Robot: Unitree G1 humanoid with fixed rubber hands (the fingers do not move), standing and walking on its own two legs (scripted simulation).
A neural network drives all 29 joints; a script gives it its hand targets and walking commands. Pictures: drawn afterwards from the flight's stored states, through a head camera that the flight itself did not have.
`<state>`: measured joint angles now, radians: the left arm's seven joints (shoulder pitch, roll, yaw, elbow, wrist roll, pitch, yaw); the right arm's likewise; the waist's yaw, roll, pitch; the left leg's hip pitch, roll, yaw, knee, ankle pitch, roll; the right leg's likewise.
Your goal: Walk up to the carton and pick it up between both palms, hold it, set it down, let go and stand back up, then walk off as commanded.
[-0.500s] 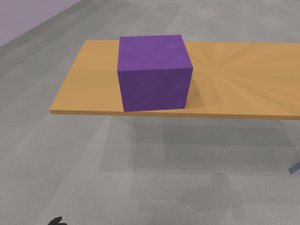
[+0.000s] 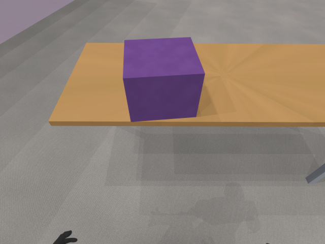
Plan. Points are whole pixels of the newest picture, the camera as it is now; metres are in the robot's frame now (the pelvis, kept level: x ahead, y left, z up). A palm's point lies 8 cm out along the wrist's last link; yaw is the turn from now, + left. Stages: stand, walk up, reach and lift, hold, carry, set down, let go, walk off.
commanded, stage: stand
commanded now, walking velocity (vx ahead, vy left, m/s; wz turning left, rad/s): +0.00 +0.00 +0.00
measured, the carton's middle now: (160, 79) +0.69 +0.03 -0.01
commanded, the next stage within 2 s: none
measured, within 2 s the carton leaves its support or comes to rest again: neither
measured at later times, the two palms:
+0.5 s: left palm out of the picture +0.07 +0.30 -0.12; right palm out of the picture +0.07 -0.29 -0.12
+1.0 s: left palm out of the picture +0.09 +0.29 -0.12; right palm out of the picture +0.08 -0.29 -0.12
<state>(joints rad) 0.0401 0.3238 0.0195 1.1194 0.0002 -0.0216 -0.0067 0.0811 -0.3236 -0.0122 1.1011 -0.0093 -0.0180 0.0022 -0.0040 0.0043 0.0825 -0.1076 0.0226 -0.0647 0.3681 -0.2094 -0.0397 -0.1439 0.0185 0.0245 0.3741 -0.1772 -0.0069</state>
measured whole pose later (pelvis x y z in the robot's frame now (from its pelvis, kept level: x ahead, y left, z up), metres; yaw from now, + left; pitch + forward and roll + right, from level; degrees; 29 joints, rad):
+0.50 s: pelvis +0.00 +0.00 +0.00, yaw +0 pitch -3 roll +0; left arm 0.08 0.34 0.01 1.14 0.01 -0.02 -0.01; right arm 0.09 -0.33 -0.02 1.13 -0.01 -0.01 0.01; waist 0.00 0.00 0.08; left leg -0.10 0.02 -0.05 0.34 -0.19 -0.04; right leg -0.14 0.01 0.03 0.34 -0.15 0.00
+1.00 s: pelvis +0.01 +0.00 +0.00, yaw -1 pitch -2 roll +0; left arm 0.07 0.34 0.01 1.12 0.00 -0.02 0.00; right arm 0.09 -0.33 -0.02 1.13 -0.01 -0.01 0.01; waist 0.00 0.00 0.08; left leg -0.09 0.02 -0.05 0.33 -0.20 -0.04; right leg -0.13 0.01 0.04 0.34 -0.16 0.00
